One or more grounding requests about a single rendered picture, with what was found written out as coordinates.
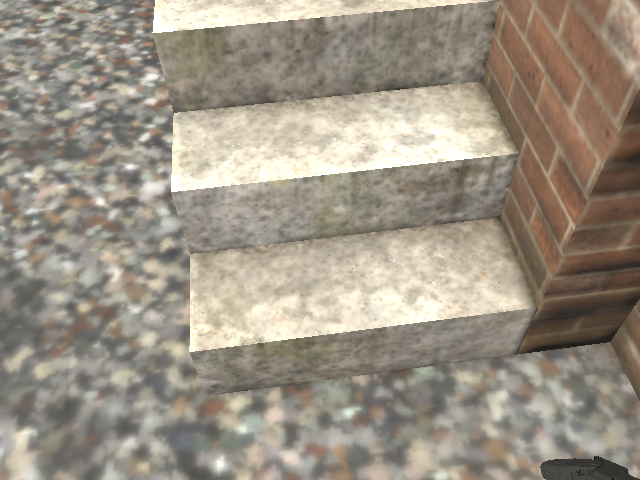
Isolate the right robot hand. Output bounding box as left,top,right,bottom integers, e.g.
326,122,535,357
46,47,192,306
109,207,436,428
540,456,640,480

